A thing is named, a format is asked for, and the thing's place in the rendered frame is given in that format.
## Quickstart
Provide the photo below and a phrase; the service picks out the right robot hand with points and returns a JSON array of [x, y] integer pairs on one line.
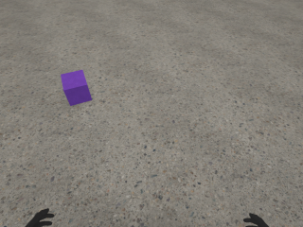
[[256, 220]]

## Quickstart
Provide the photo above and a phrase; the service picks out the left robot hand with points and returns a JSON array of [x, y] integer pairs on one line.
[[35, 222]]

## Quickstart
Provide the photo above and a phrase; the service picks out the carton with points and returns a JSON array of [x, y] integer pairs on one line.
[[75, 87]]

